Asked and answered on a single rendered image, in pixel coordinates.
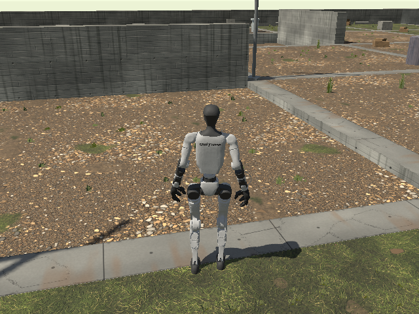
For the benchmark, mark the robot left hand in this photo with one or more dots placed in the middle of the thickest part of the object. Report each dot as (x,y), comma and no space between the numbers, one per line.
(174,192)

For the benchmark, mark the right robot foot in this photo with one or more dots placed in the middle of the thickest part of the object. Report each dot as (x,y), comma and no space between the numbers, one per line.
(220,264)

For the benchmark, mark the right robot forearm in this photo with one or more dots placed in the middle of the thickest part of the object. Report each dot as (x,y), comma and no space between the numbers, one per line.
(241,178)

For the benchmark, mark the robot torso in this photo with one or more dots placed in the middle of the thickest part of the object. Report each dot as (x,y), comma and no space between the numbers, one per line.
(210,152)

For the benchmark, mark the left robot forearm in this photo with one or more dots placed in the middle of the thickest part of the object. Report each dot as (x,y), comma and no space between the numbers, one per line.
(178,175)

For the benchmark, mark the robot right hand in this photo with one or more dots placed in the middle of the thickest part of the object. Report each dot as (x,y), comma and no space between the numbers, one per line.
(245,197)

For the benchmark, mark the right robot upper arm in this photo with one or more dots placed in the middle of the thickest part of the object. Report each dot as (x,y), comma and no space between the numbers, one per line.
(234,151)

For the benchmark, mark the left robot upper arm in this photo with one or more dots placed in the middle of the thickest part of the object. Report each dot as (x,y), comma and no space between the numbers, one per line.
(186,149)

